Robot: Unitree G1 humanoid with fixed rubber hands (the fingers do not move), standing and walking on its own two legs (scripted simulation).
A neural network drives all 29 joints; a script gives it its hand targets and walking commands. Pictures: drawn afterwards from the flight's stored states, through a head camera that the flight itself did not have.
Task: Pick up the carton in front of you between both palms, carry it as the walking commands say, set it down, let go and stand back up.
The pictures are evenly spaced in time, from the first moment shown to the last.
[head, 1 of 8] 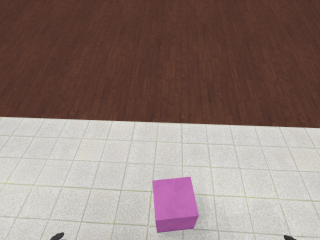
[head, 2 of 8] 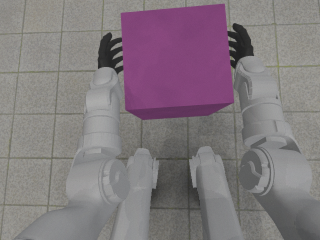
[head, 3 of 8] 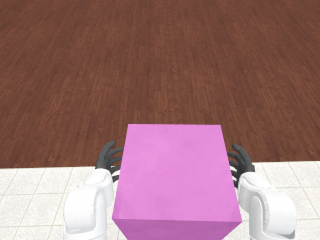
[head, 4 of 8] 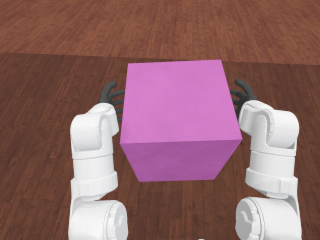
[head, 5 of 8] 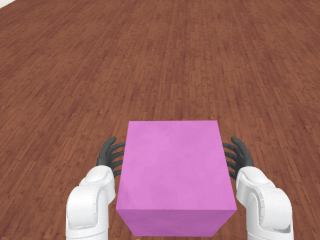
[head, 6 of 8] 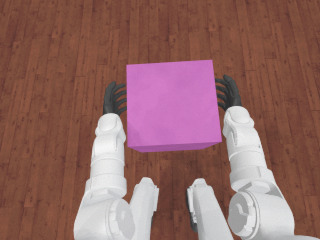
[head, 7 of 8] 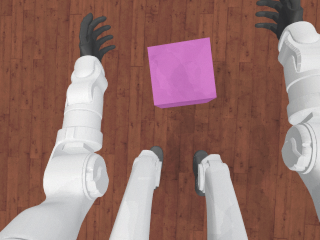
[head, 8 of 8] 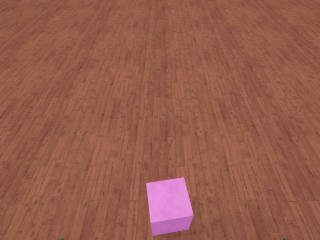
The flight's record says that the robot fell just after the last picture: no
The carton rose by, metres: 1.20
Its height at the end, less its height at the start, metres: +0.48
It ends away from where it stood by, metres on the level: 4.90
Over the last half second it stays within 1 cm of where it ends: yes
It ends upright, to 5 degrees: yes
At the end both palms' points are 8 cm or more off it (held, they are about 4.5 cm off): yes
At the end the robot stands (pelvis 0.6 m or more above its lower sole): yes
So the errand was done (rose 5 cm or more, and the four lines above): yes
